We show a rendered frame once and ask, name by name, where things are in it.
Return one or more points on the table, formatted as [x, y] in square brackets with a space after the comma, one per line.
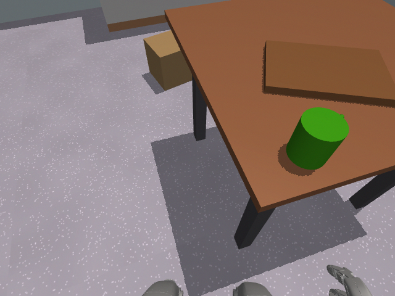
[223, 44]

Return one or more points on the right robot hand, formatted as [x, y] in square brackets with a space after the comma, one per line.
[354, 286]

